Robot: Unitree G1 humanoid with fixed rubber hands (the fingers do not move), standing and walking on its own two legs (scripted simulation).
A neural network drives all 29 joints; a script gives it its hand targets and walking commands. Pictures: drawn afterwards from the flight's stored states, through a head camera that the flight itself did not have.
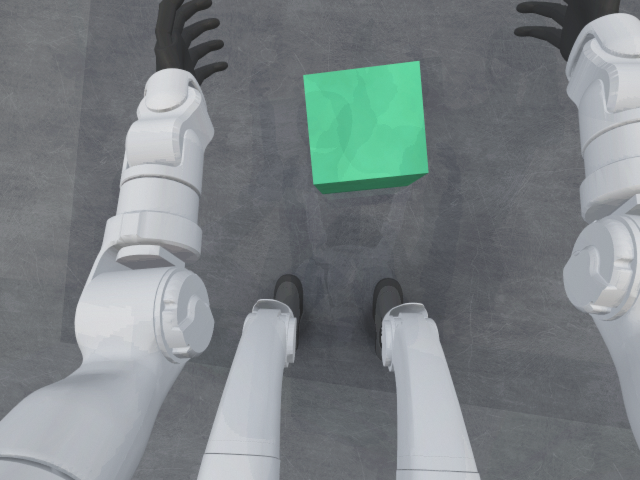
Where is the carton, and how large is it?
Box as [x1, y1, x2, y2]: [303, 61, 428, 193]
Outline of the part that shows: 418,61 303,75 313,184 322,193 407,185 428,172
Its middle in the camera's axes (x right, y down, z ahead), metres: +0.09 -0.22 +0.82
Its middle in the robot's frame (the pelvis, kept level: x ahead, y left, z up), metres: +0.55 -0.03 -0.53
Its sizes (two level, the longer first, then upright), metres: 0.210 0.200 0.250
